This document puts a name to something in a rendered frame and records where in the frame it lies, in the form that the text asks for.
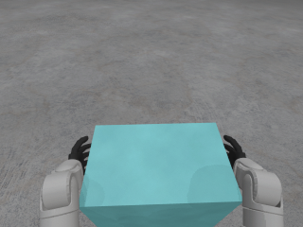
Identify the robot left forearm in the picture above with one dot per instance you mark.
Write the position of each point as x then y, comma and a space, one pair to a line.
59, 200

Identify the robot right forearm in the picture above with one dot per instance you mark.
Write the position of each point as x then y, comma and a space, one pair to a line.
262, 198

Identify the robot left hand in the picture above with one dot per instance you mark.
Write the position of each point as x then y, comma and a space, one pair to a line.
77, 152

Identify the robot right hand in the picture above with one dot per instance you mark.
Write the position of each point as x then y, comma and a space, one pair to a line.
235, 152

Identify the carton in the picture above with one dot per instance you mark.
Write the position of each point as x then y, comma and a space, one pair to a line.
158, 175

